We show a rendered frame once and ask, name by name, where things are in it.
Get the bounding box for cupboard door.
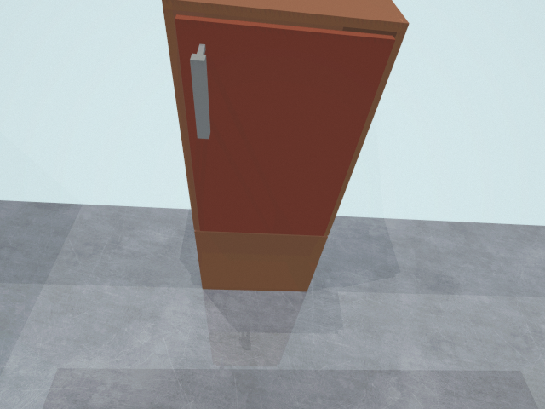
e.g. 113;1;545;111
175;14;395;236

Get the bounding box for handle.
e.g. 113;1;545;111
190;44;210;139

